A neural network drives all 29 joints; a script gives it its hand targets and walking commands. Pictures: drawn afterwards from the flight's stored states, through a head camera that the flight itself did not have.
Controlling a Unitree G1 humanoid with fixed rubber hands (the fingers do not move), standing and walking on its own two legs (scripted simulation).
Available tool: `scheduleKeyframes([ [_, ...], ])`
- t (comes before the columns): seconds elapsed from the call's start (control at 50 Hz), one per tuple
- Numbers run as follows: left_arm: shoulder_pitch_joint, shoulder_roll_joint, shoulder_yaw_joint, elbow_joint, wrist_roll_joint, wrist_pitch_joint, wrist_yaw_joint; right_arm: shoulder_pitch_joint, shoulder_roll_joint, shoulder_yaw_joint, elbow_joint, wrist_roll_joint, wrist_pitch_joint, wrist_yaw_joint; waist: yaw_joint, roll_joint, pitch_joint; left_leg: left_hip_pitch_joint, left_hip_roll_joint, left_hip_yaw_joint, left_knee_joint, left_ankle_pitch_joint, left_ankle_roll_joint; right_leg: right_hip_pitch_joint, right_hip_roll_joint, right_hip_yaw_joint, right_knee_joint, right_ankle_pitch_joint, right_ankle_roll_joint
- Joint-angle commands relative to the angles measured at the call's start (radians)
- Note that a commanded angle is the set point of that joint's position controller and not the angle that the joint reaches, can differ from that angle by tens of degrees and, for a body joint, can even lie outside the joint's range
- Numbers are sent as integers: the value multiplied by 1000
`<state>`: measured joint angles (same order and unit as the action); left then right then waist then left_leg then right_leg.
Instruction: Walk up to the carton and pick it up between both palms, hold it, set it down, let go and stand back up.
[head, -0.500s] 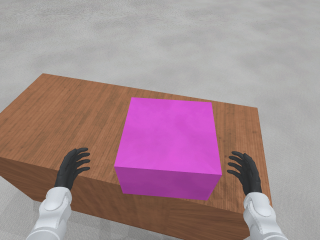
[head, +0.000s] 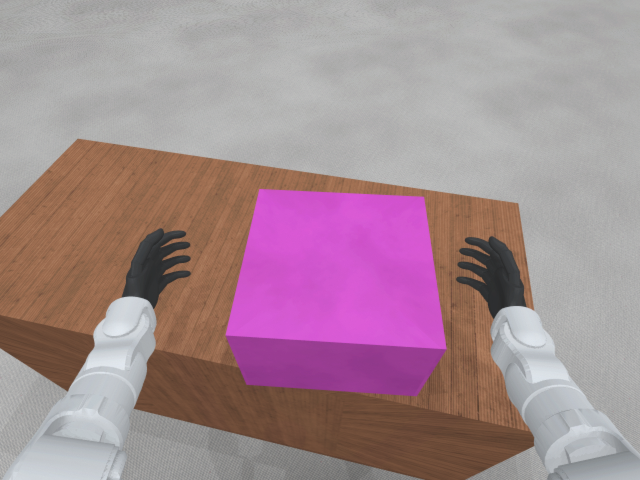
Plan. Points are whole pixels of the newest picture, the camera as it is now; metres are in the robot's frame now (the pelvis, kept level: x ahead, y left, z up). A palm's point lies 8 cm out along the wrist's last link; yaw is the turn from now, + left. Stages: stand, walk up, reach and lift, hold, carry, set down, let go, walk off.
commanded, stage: reach and lift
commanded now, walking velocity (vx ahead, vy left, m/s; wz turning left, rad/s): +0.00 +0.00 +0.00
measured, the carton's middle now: (336, 289) +0.43 -0.01 -0.09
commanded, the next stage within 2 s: none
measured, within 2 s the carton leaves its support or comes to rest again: neither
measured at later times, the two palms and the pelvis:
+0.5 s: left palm (152, 232) +0.42 +0.24 +0.08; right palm (505, 237) +0.41 -0.23 +0.07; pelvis +0.00 +0.00 +0.00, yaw -1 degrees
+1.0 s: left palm (168, 264) +0.42 +0.24 +0.01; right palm (476, 260) +0.42 -0.21 +0.01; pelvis -0.01 -0.01 -0.02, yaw +0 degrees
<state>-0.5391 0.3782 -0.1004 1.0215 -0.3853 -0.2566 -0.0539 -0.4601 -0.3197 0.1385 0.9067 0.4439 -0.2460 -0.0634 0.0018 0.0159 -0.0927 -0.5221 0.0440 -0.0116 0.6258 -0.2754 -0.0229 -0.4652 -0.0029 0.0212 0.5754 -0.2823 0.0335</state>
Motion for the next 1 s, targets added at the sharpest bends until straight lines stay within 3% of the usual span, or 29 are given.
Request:
scheduleKeyframes([
  [0.0,-444,228,71,-184,-5,-36,5,-428,-197,-55,-192,6,-34,-2,-2,18,-596,395,-51,28,-9,428,-28,70,55,-55,-64,362,-10],
  [0.18,-586,236,59,-126,-9,13,4,-564,-226,-47,-155,21,15,-4,-3,31,-684,382,-50,32,12,445,-27,30,57,-63,-52,402,-7],
  [0.34,-715,260,65,-53,-6,45,1,-705,-240,-28,-101,39,48,-16,-2,-1,-725,348,-53,39,5,431,-18,38,61,-69,-48,429,5],
  [0.42,-797,260,45,-30,-18,44,15,-774,-247,-28,-79,46,61,-10,-2,23,-778,350,-48,40,6,432,-22,2,62,-76,-47,418,-1],
  [0.6,-912,263,6,107,-37,45,13,-888,-244,-6,21,60,84,-4,-6,20,-836,321,-45,40,18,443,-21,-25,56,-87,-38,442,1],
  [0.8,-862,197,-8,329,6,-76,-12,-832,-162,19,210,42,0,6,-15,38,-786,230,-41,31,46,451,-24,-90,39,-91,-7,403,-1],
  [0.98,-926,193,-17,308,-24,-234,10,-860,-159,-47,162,-13,-150,8,-34,74,-990,162,-40,42,138,477,-56,-226,39,-108,82,391,1],
])
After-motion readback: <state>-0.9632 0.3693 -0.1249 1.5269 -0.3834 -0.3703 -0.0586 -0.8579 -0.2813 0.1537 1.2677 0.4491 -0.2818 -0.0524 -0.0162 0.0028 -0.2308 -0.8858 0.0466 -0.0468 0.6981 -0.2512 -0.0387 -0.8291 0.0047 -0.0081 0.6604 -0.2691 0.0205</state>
